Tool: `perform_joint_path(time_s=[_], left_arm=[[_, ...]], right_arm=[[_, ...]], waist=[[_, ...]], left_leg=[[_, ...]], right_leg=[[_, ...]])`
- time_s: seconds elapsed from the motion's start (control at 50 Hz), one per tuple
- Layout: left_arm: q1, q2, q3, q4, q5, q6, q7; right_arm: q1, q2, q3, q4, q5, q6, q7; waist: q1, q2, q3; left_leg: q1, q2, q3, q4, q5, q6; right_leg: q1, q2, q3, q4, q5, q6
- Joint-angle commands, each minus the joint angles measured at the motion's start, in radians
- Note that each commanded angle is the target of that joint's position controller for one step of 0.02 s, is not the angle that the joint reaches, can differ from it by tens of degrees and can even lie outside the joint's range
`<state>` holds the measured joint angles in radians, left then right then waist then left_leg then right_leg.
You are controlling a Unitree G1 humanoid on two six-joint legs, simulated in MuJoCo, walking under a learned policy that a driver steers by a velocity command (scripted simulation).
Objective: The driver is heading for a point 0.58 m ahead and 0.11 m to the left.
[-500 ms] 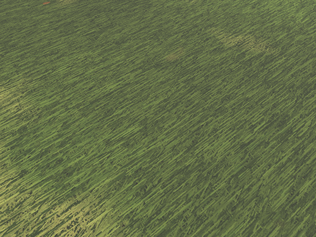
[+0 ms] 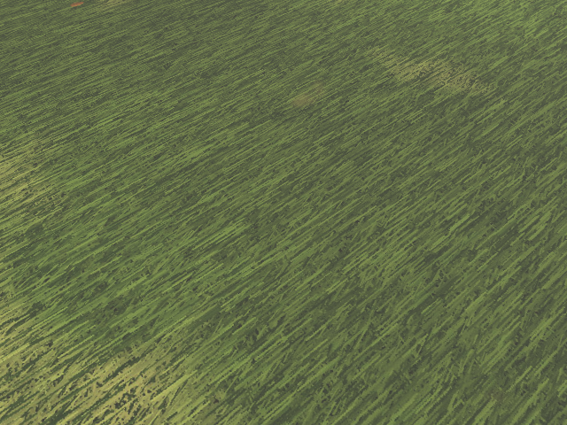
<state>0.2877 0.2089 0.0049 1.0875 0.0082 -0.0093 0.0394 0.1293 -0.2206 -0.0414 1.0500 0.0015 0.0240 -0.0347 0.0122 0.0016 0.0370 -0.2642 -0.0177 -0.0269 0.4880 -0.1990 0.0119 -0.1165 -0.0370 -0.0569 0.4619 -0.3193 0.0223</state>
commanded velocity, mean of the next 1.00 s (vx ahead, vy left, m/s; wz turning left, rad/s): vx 0.04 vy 0.00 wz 0.00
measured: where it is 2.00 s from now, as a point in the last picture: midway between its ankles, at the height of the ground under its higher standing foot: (301, 417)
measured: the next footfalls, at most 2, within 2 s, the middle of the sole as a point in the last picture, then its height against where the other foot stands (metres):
right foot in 1.52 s outside the picture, level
left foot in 2.00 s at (248, 364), level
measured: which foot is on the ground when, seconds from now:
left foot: down 0.00-1.00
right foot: down 0.00-1.00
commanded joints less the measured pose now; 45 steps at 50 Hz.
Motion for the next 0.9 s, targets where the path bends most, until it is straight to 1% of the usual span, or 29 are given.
perform_joint_path(time_s=[0.02, 0.18, 0.34, 0.78, 0.8, 0.82, 0.84, 0.86, 0.88, 0.9], left_arm=[[0.069, 0.096, 0.015, -0.013, 0.000, -0.006, 0.004], [0.105, 0.079, 0.012, -0.005, -0.002, -0.008, 0.005], [0.134, 0.066, 0.012, 0.001, -0.003, -0.010, 0.006], [0.189, 0.041, 0.015, 0.008, -0.005, -0.013, 0.007], [0.210, 0.032, 0.014, 0.018, -0.006, -0.011, 0.008], [0.216, 0.045, 0.019, 0.020, -0.011, -0.009, 0.011], [0.203, 0.070, 0.028, 0.009, -0.016, -0.006, 0.016], [0.203, 0.088, 0.035, -0.003, -0.021, -0.007, 0.020], [0.232, 0.112, 0.044, -0.005, -0.027, -0.012, 0.022], [0.244, 0.153, 0.060, -0.005, -0.033, -0.021, 0.021]], right_arm=[[-0.016, -0.107, -0.016, -0.020, 0.001, -0.008, -0.003], [-0.007, -0.099, -0.010, 0.018, 0.002, -0.006, -0.005], [0.004, -0.093, -0.006, 0.042, 0.003, -0.005, -0.007], [0.041, -0.078, -0.001, 0.064, 0.005, -0.005, -0.012], [0.058, -0.067, 0.002, 0.073, 0.005, -0.004, -0.012], [0.065, -0.070, -0.001, 0.075, 0.009, -0.003, -0.013], [0.069, -0.077, -0.005, 0.075, 0.014, -0.006, -0.013], [0.053, -0.078, -0.007, 0.064, 0.013, -0.014, -0.010], [0.019, -0.067, -0.006, 0.044, 0.013, -0.030, -0.004], [-0.005, -0.046, -0.003, 0.027, 0.016, -0.049, 0.006]], waist=[[-0.002, -0.001, -0.002], [-0.006, -0.004, 0.002], [-0.008, -0.005, 0.006], [-0.010, -0.007, 0.017], [-0.009, -0.011, -0.004], [-0.009, -0.025, 0.012], [-0.007, -0.052, 0.040], [0.002, -0.075, 0.081], [0.021, -0.111, 0.113], [0.029, -0.176, 0.139]], left_leg=[[0.096, 0.041, -0.042, -0.068, 0.133, 0.038], [0.094, 0.039, -0.038, -0.068, 0.142, 0.035], [0.092, 0.038, -0.035, -0.067, 0.148, 0.033], [0.087, 0.038, -0.029, -0.064, 0.156, 0.027], [0.095, 0.024, -0.014, -0.062, 0.050, 0.027], [0.069, -0.001, 0.011, -0.038, -0.106, 0.028], [0.011, -0.026, 0.039, 0.001, -0.278, 0.032], [-0.067, -0.034, 0.051, 0.040, -0.367, 0.037], [-0.143, -0.034, 0.067, 0.110, -0.353, 0.038], [-0.200, -0.024, 0.097, 0.232, -0.257, 0.035]], right_leg=[[-0.127, -0.014, 0.016, -0.106, 0.060, -0.012], [-0.129, -0.012, 0.016, -0.107, 0.071, -0.015], [-0.130, -0.010, 0.017, -0.108, 0.079, -0.018], [-0.134, -0.006, 0.021, -0.111, 0.090, -0.025], [-0.125, 0.000, 0.015, -0.119, -0.005, -0.029], [-0.138, 0.002, 0.023, -0.125, -0.137, -0.045], [-0.152, -0.014, 0.055, -0.135, -0.285, -0.074], [-0.164, -0.054, 0.115, -0.166, -0.413, -0.107], [-0.149, -0.124, 0.211, -0.218, -0.496, -0.149], [-0.129, -0.229, 0.340, -0.286, -0.540, -0.203]])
